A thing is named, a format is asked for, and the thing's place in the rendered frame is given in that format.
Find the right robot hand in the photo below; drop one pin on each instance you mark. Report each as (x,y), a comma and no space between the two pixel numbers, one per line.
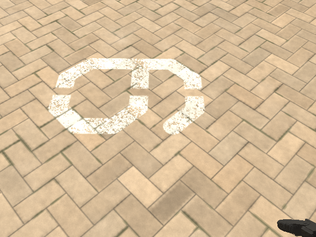
(304,228)

